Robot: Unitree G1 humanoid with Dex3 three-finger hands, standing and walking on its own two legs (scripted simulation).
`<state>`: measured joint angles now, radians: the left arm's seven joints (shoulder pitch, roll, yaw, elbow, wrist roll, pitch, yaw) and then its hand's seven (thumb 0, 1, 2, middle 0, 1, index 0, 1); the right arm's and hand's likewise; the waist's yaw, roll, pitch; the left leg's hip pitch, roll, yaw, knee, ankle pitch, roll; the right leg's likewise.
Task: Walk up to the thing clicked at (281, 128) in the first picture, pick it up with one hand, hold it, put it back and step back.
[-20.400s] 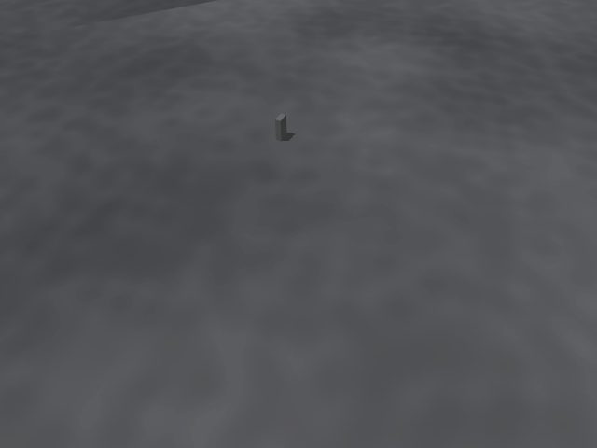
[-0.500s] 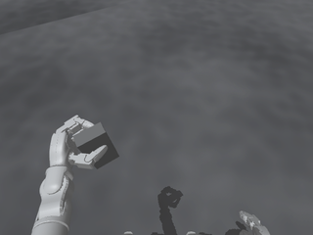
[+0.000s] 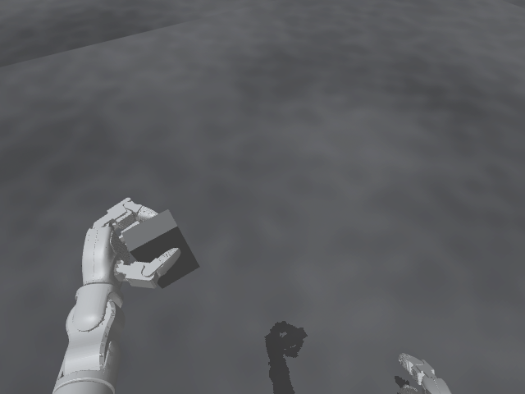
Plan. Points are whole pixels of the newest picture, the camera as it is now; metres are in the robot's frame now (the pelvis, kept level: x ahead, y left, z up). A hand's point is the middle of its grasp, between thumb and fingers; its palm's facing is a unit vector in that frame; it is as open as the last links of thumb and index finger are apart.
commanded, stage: hold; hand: left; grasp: from the side
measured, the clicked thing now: (165, 251) +0.33 +0.17 +0.03
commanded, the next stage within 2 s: crouch in 2.00 s
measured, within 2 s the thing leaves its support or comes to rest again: neither
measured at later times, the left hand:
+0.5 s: hand (149, 247) +0.32 +0.18 +0.05, palm faces +0.11 -0.99 +0.02, open 8.1 cm
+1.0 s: hand (150, 245) +0.32 +0.18 +0.06, palm faces +0.10 -0.99 +0.01, open 8.1 cm
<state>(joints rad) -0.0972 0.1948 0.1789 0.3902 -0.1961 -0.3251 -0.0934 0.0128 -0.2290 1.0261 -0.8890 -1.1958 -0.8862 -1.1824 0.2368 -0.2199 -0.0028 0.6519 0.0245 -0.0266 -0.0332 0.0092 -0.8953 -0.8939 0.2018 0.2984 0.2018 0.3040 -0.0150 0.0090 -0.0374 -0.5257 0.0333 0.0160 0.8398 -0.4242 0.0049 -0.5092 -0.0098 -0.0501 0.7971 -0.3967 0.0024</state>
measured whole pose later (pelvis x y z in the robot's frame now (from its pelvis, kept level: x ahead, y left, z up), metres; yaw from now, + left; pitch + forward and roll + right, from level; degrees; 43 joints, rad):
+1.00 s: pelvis +0.00 +0.00 +0.00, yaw +0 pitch +6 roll -1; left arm -0.11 0.19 0.15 0.41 -0.18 -0.35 -0.08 0.01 -0.22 1.02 -0.88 -1.20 -0.88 -1.19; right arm 0.24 -0.22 0.00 0.67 0.02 -0.04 -0.02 0.01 -0.89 -0.90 0.20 0.30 0.20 0.30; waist -0.01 0.01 -0.04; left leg -0.52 0.03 0.01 0.83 -0.42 0.01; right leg -0.50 -0.01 -0.05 0.78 -0.39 0.00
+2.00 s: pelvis +0.00 +0.00 +0.00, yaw +0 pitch +6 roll -1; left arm -0.10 0.18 0.16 0.41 -0.19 -0.36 -0.08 0.01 -0.22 1.01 -0.88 -1.20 -0.88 -1.18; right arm 0.23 -0.22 -0.01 0.67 0.02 -0.04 -0.02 0.01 -0.89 -0.90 0.20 0.30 0.20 0.30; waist -0.01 0.01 -0.04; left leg -0.53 0.03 0.01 0.83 -0.42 0.00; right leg -0.51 -0.01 -0.05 0.79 -0.40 0.00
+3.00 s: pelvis -0.07 +0.00 -0.26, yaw -2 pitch +34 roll -4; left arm -0.63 0.34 0.39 1.06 -0.13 -0.76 -0.11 0.01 -0.23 1.02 -0.88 -1.21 -0.88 -1.20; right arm 0.13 -0.24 0.02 0.70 -0.07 -0.03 0.09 0.01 -0.89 -0.90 0.20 0.30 0.20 0.30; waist -0.09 -0.01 -0.18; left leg -1.84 0.04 -0.03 1.93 -0.68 0.02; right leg -1.81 -0.03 -0.07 1.88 -0.66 -0.01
